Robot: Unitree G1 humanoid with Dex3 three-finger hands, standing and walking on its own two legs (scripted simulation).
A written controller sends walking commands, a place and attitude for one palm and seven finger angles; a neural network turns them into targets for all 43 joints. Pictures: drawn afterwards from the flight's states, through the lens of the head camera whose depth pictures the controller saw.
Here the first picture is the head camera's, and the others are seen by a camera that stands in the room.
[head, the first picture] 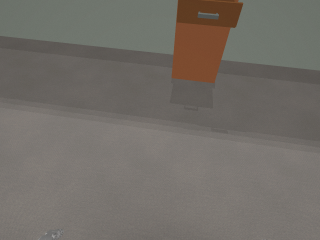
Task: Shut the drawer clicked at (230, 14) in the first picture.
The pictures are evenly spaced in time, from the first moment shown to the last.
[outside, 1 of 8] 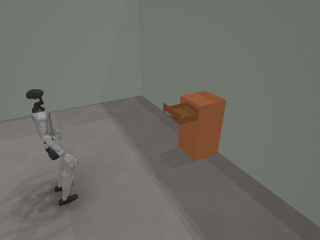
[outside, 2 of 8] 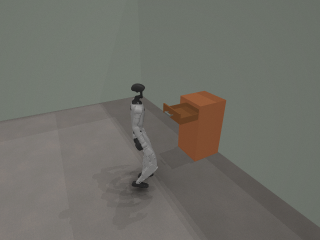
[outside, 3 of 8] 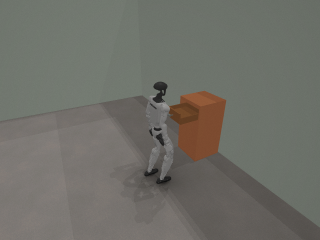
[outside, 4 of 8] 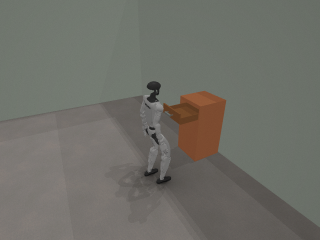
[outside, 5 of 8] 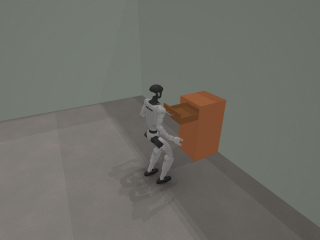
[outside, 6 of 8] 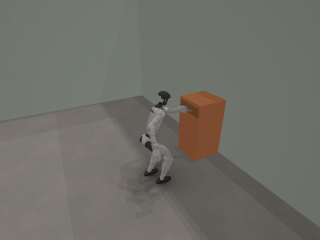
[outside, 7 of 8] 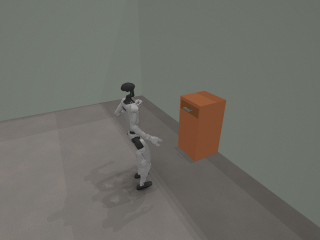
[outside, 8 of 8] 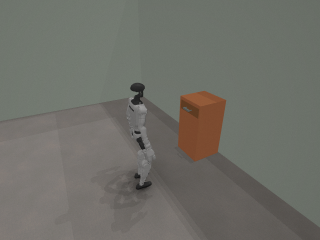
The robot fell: no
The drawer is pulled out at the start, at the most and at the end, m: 0.30 0.30 0.00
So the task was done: yes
